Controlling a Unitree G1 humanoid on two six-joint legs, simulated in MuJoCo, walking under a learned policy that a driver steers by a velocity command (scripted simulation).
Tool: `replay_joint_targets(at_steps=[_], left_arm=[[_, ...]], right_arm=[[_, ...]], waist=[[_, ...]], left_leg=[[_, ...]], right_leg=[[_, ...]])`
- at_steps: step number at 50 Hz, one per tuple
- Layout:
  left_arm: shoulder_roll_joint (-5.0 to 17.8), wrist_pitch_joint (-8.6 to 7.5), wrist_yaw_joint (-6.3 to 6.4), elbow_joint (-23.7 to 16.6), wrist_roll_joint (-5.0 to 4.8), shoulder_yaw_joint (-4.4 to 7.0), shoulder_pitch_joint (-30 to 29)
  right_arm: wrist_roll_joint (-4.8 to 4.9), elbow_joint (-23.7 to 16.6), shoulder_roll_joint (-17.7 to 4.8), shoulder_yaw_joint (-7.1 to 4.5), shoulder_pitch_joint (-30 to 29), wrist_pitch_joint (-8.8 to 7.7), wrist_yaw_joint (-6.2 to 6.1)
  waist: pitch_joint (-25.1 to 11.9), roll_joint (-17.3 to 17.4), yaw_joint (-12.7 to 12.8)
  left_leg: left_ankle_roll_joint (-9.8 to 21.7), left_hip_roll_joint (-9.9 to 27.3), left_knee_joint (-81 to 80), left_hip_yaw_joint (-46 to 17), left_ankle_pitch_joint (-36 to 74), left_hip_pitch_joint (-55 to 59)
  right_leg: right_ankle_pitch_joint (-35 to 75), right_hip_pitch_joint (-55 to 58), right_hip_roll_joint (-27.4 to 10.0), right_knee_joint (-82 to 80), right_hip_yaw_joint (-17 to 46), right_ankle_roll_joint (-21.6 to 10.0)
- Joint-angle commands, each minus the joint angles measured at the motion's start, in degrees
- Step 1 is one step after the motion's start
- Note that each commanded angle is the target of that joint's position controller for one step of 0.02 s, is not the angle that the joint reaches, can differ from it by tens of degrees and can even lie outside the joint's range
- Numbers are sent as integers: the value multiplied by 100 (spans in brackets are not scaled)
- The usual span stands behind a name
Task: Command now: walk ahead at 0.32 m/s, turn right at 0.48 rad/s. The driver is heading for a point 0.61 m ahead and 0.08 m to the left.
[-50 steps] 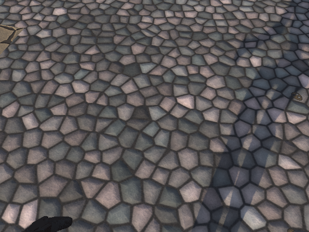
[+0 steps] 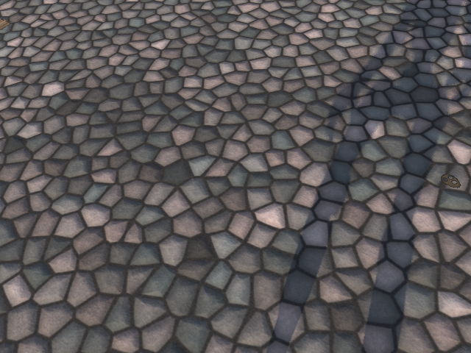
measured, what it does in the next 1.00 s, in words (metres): walks ahead: left foot, then right foot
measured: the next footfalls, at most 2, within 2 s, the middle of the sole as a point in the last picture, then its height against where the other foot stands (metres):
left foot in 0.38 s outside the picture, level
right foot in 0.86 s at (281, 309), level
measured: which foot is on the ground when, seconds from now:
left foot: up 0.00-0.36, down 0.38-0.86, up 0.88-1.00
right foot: down 0.00-0.38, up 0.40-0.84, down 0.86-1.00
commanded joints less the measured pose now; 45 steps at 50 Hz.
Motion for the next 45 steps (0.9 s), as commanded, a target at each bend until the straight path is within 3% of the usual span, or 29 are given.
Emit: replay_joint_targets(at_steps=[1,4,8,11,14,16,17,18,19,20,21,22,23,24,25,26,29,32,35,37,39,41,42,43,44,45], left_arm=[[861,-236,62,-366,-34,164,-118],[820,-285,62,-238,-33,152,195],[949,-272,47,-115,-42,189,410],[969,-260,22,-3,-41,204,583],[961,-239,-8,90,-56,214,658],[1032,-226,-10,81,-70,239,511],[1087,-224,-3,45,-58,252,381],[1096,-206,14,13,-53,255,259],[1027,-193,41,-43,-24,223,223],[885,-217,71,-223,120,142,210],[205,-371,-9,-352,136,-50,675],[758,-551,-57,-375,-54,43,159],[961,-689,-113,-556,-222,100,-385],[908,-768,-108,-593,-185,78,-628],[876,-788,-95,-624,-51,111,-703],[856,-762,-96,-661,25,133,-652],[663,-610,-85,-751,79,127,-647],[485,-580,-74,-1039,102,60,-1406],[292,-655,-175,-1180,48,-26,-1994],[352,-685,-227,-1274,-8,-20,-2265],[502,-701,-254,-1343,12,23,-2357],[649,-731,-264,-1320,78,78,-2143],[744,-761,-254,-1208,122,130,-1722],[913,-797,-244,-1093,184,186,-1155],[1305,-803,-228,-1045,301,252,-468],[1277,-672,-283,-836,173,270,-52]], right_arm=[[-34,-408,-387,-90,-674,-261,82],[3,-364,-272,-27,-771,-315,136],[82,-458,-232,68,-1147,-365,217],[125,-546,-219,159,-1415,-408,299],[150,-623,-231,226,-1496,-442,401],[157,-602,-327,216,-1257,-453,459],[147,-532,-434,169,-951,-448,463],[122,-353,-573,83,-354,-432,443],[121,-74,-784,-40,553,-402,406],[98,86,-1130,-130,1554,-357,344],[128,194,-1438,-166,1813,-357,391],[177,170,-882,-17,1640,-361,385],[113,72,-758,23,1277,-354,346],[52,-34,-710,46,998,-350,331],[11,-111,-625,79,813,-344,321],[-43,-166,-588,107,718,-352,299],[57,-221,-598,106,658,-333,218],[83,-185,-790,44,897,-311,115],[113,-56,-736,62,1301,-272,66],[139,59,-693,86,1554,-252,57],[118,136,-678,93,1682,-205,38],[55,172,-716,75,1708,-130,4],[39,130,-723,81,1592,-102,-6],[5,55,-642,129,1527,-93,0],[-120,-84,-337,249,1794,-131,19],[4,171,10,375,2809,-169,68]], waist=[[270,-664,-75],[283,-809,52],[547,-953,288],[750,-895,475],[838,-887,484],[689,-943,270],[437,-986,57],[-1,-917,-294],[-616,-709,-701],[-1339,18,-1044],[-1894,1657,-646],[-1469,996,-899],[-674,714,-861],[-370,117,-724],[-109,-105,-554],[-89,21,-380],[111,188,-186],[341,172,-378],[250,247,-678],[279,279,-776],[304,317,-740],[176,422,-587],[-72,436,-339],[-583,329,-46],[-1529,-448,52],[-2514,-1878,-61]], left_leg=[[-91,135,-287,-235,892,-1217],[-184,121,-968,-151,1348,-1010],[-253,144,-1739,-27,1488,-825],[-113,211,-2024,118,1359,-924],[161,192,-2200,258,1036,-855],[392,78,-2291,366,847,-361],[522,-100,-2309,494,799,205],[674,-323,-2396,645,919,1096],[862,-395,-2394,590,1109,2418],[1265,661,-2325,-951,801,4175],[2163,1897,-3159,-3943,-610,5630],[1988,1821,-3620,-4176,-1211,5433],[1802,1645,-3710,-3400,-772,4731],[1703,1403,-3778,-2832,-112,4016],[1709,1234,-3884,-2488,408,3409],[1737,1111,-3980,-2285,886,3003],[1760,898,-4253,-1804,1234,2263],[1543,592,-4294,-1386,1452,1765],[1310,450,-4215,-1111,1427,1605],[1263,589,-4082,-1247,1286,1906],[1158,775,-3685,-1436,1631,2484],[986,853,-3083,-1513,2721,2975],[852,704,-2546,-1438,3562,3056],[648,411,-1695,-1267,3718,2819],[372,-37,-90,-1115,2063,1587],[13,-775,1778,-780,-2390,192]], right_leg=[[-671,849,-1305,-1739,1850,-720],[-58,998,-1198,-1748,1439,-690],[106,987,-1267,-1755,1258,-751],[410,1226,-1434,-1715,1102,-798],[1065,1497,-1581,-1595,893,-762],[2139,1560,-1628,-1364,673,-652],[3366,1547,-1571,-1015,477,-572],[4652,1469,-1397,-285,161,-448],[5201,1030,-1157,785,-129,-273],[3523,-355,-922,2548,-307,-41],[-1124,-2483,237,4376,-187,347],[-1364,-3190,-24,5000,460,259],[-870,-3518,-279,4970,393,165],[-461,-3293,-494,4670,323,138],[-213,-3102,-609,4297,273,197],[-99,-2759,-700,4073,300,248],[22,-2552,-718,3279,136,499],[1141,-2416,-544,1909,2,677],[2429,-1735,-282,816,-151,660],[2617,-1688,-248,512,-76,584],[2320,-1810,-238,236,31,436],[1908,-1625,-142,100,-14,233],[2031,-1067,-22,-94,-152,79],[3026,-39,-262,-110,-96,-136],[5068,1926,-1394,559,918,-694],[5688,3407,-2694,518,2736,-1717]])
